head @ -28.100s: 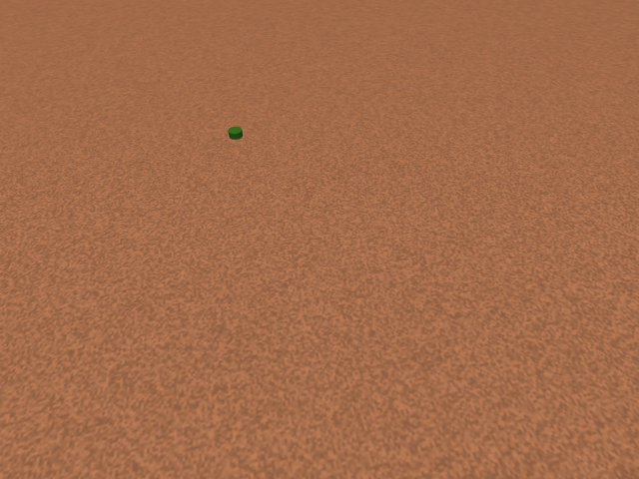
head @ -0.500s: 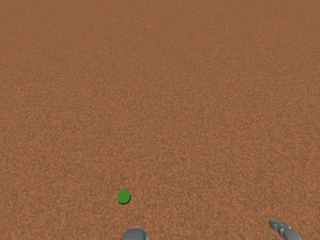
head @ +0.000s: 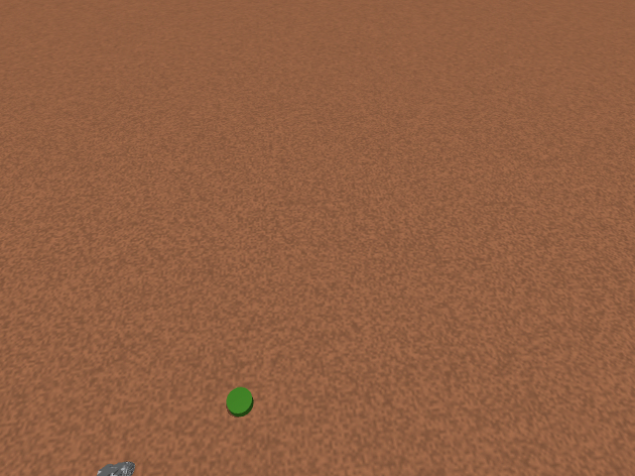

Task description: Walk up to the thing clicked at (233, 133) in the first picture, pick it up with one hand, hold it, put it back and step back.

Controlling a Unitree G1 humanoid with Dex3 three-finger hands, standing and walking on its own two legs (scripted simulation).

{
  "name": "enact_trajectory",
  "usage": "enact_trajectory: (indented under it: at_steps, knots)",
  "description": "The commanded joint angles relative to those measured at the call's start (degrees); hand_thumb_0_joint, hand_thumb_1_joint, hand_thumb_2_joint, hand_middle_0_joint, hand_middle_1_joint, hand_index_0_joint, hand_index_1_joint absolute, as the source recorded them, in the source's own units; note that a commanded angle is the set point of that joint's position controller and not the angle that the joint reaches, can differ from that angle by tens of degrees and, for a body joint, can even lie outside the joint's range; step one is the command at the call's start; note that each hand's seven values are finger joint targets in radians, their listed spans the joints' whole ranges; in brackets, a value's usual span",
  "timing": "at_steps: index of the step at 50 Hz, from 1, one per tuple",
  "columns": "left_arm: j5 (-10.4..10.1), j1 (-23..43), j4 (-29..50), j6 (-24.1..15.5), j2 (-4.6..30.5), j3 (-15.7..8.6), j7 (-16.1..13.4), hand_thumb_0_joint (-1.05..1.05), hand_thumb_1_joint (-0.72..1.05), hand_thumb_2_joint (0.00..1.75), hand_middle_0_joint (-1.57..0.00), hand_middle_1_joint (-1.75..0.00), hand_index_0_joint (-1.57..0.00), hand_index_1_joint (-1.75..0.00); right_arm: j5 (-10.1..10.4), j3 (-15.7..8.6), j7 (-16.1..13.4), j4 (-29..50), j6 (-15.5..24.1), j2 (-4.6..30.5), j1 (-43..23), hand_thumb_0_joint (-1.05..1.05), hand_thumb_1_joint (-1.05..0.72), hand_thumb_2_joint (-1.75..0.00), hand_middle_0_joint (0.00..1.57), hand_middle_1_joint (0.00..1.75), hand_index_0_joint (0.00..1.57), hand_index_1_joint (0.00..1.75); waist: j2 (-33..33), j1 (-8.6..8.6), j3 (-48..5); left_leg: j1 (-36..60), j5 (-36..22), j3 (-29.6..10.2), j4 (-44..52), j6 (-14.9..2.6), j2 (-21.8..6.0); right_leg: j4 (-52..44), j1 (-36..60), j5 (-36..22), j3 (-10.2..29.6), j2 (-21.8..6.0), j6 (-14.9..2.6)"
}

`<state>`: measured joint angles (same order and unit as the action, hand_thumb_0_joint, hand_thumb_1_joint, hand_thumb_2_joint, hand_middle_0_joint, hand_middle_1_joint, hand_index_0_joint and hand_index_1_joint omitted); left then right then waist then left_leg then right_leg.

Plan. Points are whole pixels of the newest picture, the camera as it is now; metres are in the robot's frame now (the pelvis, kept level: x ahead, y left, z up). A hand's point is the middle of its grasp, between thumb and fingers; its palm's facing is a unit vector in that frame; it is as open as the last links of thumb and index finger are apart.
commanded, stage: walk up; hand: left
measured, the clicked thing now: (240, 401) +0.44 +0.25 -0.75
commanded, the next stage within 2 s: none
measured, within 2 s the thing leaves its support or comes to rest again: neither
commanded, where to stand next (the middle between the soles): +0.06 +0.01 m, yaw +1 degrees
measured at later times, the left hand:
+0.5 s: hand out of the picture +0.07 +0.26 -0.15, palm faces +0.04 -0.93 -0.37, open 7.4 cm
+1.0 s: hand out of the picture +0.09 +0.27 -0.15, palm faces +0.04 -0.93 -0.37, open 7.4 cm
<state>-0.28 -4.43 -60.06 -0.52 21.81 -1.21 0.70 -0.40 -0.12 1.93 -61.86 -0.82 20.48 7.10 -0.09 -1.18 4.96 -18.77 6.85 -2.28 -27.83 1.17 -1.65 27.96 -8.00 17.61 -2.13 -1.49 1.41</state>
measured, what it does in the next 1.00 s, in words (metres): stands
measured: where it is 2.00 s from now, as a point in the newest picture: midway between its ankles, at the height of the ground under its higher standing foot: outside the picture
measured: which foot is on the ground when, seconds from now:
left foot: down 0.00-1.00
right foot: down 0.00-1.00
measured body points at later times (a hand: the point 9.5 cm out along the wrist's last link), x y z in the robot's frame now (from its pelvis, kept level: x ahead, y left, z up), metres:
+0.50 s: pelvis +0.01 -0.01 +0.00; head +0.03 -0.01 +0.45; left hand +0.07 +0.31 -0.12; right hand +0.13 -0.31 -0.13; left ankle +0.09 +0.13 -0.73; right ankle -0.03 -0.14 -0.73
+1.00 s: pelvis +0.00 -0.01 +0.00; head +0.05 +0.00 +0.45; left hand +0.09 +0.31 -0.13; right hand +0.13 -0.31 -0.13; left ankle +0.09 +0.13 -0.73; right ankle -0.03 -0.14 -0.73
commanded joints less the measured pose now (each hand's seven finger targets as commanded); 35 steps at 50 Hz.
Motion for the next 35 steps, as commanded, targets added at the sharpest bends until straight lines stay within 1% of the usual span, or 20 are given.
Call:
enact_trajectory:
  at_steps: [1,2,4,5,8,10,12,14,15,16,17,20,23,24,25,26,27,30,33,35]
  knots:
    - [0.11,0.42,2.11,-0.66,12.39,-2.56,-1.1,0.0,0.9,0.9,-0.2,-0.3,-0.2,-0.3,-0.1,-3.15,-1.0,3.81,1.8,13.76,-4.72,0.0,-0.9,-0.9,0.2,0.3,0.2,0.3,4.95,1.63,-7.38,4.38,2.35,-8.3,7.3,-3.13,-5.68,-5.65,-0.54,-1.37,3.92,-4.09,-3.82]
    - [0.18,0.08,2.18,-0.59,12.29,-2.54,-1.05,0.0,0.9,0.9,-0.2,-0.3,-0.2,-0.3,-0.12,-3.19,-1.05,3.84,1.78,13.73,-4.84,0.0,-0.9,-0.9,0.2,0.3,0.2,0.3,5.12,1.69,-8.4,5.33,3.02,-8.35,7.65,-3.4,-5.94,-5.48,-0.12,-1.11,3.57,-3.8,-3.8]
    - [0.19,0.05,1.46,-0.61,11.86,-2.44,-1.0,0.0,0.9,0.9,-0.2,-0.3,-0.2,-0.3,-0.07,-3.11,-1.07,3.76,1.71,13.25,-5.19,0.0,-0.9,-0.9,0.2,0.3,0.2,0.3,5.25,1.78,-7.77,4.63,3.13,-8.79,8.15,-3.35,-6.05,-5.93,-0.18,-0.86,3.51,-3.75,-3.62]
    - [0.22,0.23,1.46,-0.59,11.95,-2.56,-0.96,0.0,0.9,0.9,-0.2,-0.3,-0.2,-0.3,-0.1,-3.09,-1.06,3.86,1.6,13.38,-5.13,0.0,-0.9,-0.9,0.2,0.3,0.2,0.3,5.06,1.54,-7.33,4.12,5.08,-8.91,8.43,-3.29,-5.74,-6.14,-0.33,-0.79,3.65,-3.62,-3.59]
    - [0.48,0.51,0.94,-0.73,12.05,-2.59,-0.98,0.0,0.9,0.9,-0.2,-0.3,-0.2,-0.3,-0.04,-3.26,-1.09,3.77,1.44,13.29,-5.4,0.0,-0.9,-0.9,0.2,0.3,0.2,0.3,4.35,1.21,-7.25,4.78,4.3,-8.26,7.73,-3.11,-5.36,-6.92,-0.88,-1.2,3.82,-4.19,-3.7]
    - [0.6,0.56,0.61,-0.92,11.86,-2.65,-1.02,0.0,0.9,0.9,-0.2,-0.3,-0.2,-0.3,0.08,-3.23,-1.09,3.67,1.48,12.85,-5.51,0.0,-0.9,-0.9,0.2,0.3,0.2,0.3,3.61,1.07,-7.06,5.2,1.65,-7.75,6.75,-3.04,-5.08,-8.11,-1.14,-2.25,4.11,-4.75,-3.68]
    - [0.67,1.01,0.79,-1.19,12.42,-2.74,-1.09,0.0,0.9,0.9,-0.2,-0.3,-0.2,-0.3,0.2,-3.21,-1.07,3.61,1.49,12.71,-5.68,0.0,-0.9,-0.9,0.2,0.3,0.2,0.3,2.23,0.82,-7.46,7.45,-3.51,-6.06,4.26,-2.91,-4.41,-8.9,-2.31,-4.75,5.21,-6.04,-3.81]
    - [0.85,1.85,0.95,-1.36,12.85,-2.89,-1.23,0.0,0.9,0.9,-0.2,-0.3,-0.2,-0.3,0.37,-3.31,-1.08,3.22,1.38,12.45,-5.18,0.0,-0.9,-0.9,0.2,0.3,0.2,0.3,0.24,0.39,-7.45,8.54,-7.57,-4.64,2.73,-2.71,-3.91,-9.52,-2.32,-7.04,5.15,-6.78,-3.82]
    - [0.67,1.92,0.8,-1.38,12.72,-2.93,-1.27,0.0,0.9,0.9,-0.2,-0.3,-0.2,-0.3,0.43,-3.18,-1.02,3.12,1.27,12.13,-5.12,0.0,-0.9,-0.9,0.2,0.3,0.2,0.3,0.12,0.54,-7.17,8.86,-9.77,-4.45,2.39,-2.45,-3.79,-9.36,-2.42,-8.36,4.67,-6.83,-3.6]
    - [0.82,1.77,1.02,-1.37,12.83,-2.99,-1.32,0.0,0.9,0.9,-0.2,-0.3,-0.2,-0.3,0.42,-3.32,-1.04,3.19,1.17,12.34,-5.37,0.0,-0.9,-0.9,0.2,0.3,0.2,0.3,-0.74,0.55,-7.65,9.56,-10.51,-3.91,1.86,-2.79,-3.75,-9.32,-2.06,-9.37,4.27,-6.88,-3.52]
    - [0.69,1.88,0.83,-1.31,12.76,-3.04,-1.35,0.0,0.9,0.9,-0.2,-0.3,-0.2,-0.3,0.51,-3.24,-1.04,3.07,1.11,11.94,-5.34,0.0,-0.9,-0.9,0.2,0.3,0.2,0.3,-0.98,0.65,-7.32,9.57,-11.51,-3.83,1.82,-2.51,-3.69,-8.87,-2.06,-10.04,4.0,-6.92,-3.45]
    - [0.9,2.24,1.14,-1.01,12.95,-3.15,-1.37,0.0,0.9,0.9,-0.2,-0.3,-0.2,-0.3,0.36,-3.36,-1.0,3.28,0.7,12.05,-6.1,0.0,-0.9,-0.9,0.2,0.3,0.2,0.3,-1.88,0.65,-5.46,9.7,-7.41,-3.58,2.09,-2.17,-3.21,-10.19,-4.45,-5.15,4.14,-7.27,-3.49]
    - [0.95,2.75,1.27,-0.78,12.82,-3.21,-1.29,0.0,0.9,0.9,-0.2,-0.3,-0.2,-0.3,0.26,-3.43,-0.86,3.2,0.5,12.24,-6.06,0.0,-0.9,-0.9,0.2,0.3,0.2,0.3,-1.77,0.4,-4.19,9.21,-3.44,-4.33,3.11,-1.85,-3.16,-10.87,-5.64,-0.88,4.12,-7.26,-3.74]
    - [0.96,2.2,1.32,-0.82,12.56,-3.14,-1.29,0.0,0.9,0.9,-0.2,-0.3,-0.2,-0.3,0.22,-3.37,-0.81,3.18,0.53,12.23,-6.23,0.0,-0.9,-0.9,0.2,0.3,0.2,0.3,-0.94,0.73,-4.63,9.57,-4.19,-4.69,3.6,-1.97,-3.5,-10.77,-4.97,-1.18,3.9,-7.06,-3.61]
    - [1.03,2.12,1.41,-0.75,12.58,-3.17,-1.25,0.0,0.9,0.9,-0.2,-0.3,-0.2,-0.3,0.19,-3.39,-0.76,3.32,0.53,12.39,-6.62,0.0,-0.9,-0.9,0.2,0.3,0.2,0.3,-1.25,0.8,-4.71,9.03,-3.42,-5.05,3.69,-2.16,-3.52,-10.94,-4.68,-1.01,3.76,-6.76,-3.49]
    - [1.0,1.82,1.29,-0.79,12.4,-3.17,-1.28,0.0,0.9,0.9,-0.2,-0.3,-0.2,-0.3,0.15,-3.22,-0.74,3.3,0.62,11.94,-6.74,0.0,-0.9,-0.9,0.2,0.3,0.2,0.3,-0.78,1.04,-5.12,9.04,-5.46,-5.26,3.89,-2.26,-3.85,-10.73,-3.47,-2.47,3.42,-6.66,-3.35]
    - [1.08,2.2,1.48,-0.72,12.78,-3.33,-1.23,0.0,0.9,0.9,-0.2,-0.3,-0.2,-0.3,0.16,-3.39,-0.77,3.27,0.62,12.62,-6.25,0.0,-0.9,-0.9,0.2,0.3,0.2,0.3,-0.9,0.79,-5.69,8.55,-4.88,-5.22,3.8,-2.22,-3.6,-10.34,-2.64,-2.3,3.36,-6.49,-3.51]
    - [0.82,1.08,1.29,-0.52,12.23,-3.23,-1.25,0.0,0.9,0.9,-0.2,-0.3,-0.2,-0.3,0.1,-3.32,-0.93,3.27,0.86,12.41,-6.73,0.0,-0.9,-0.9,0.2,0.3,0.2,0.3,1.84,1.38,-5.79,7.46,-4.51,-6.83,5.79,-2.2,-4.38,-9.12,-1.25,-2.44,2.48,-5.67,-3.36]
    - [0.57,-0.22,1.07,-0.41,11.81,-3.13,-1.2,0.0,0.9,0.9,-0.2,-0.3,-0.2,-0.3,0.06,-3.14,-1.03,3.59,1.06,12.35,-6.98,0.0,-0.9,-0.9,0.2,0.3,0.2,0.3,3.87,1.85,-7.28,6.36,-5.39,-8.36,6.7,-2.63,-5.11,-7.85,1.7,-4.27,2.02,-4.84,-3.11]
    - [0.66,-1.07,1.0,-0.44,11.94,-3.17,-1.27,0.0,0.9,0.9,-0.2,-0.3,-0.2,-0.3,0.03,-3.18,-1.13,3.64,1.08,12.44,-7.27,0.0,-0.9,-0.9,0.2,0.3,0.2,0.3,3.78,2.02,-9.09,7.25,-7.78,-8.1,6.04,-3.14,-5.27,-7.81,3.27,-7.31,2.04,-4.89,-2.98]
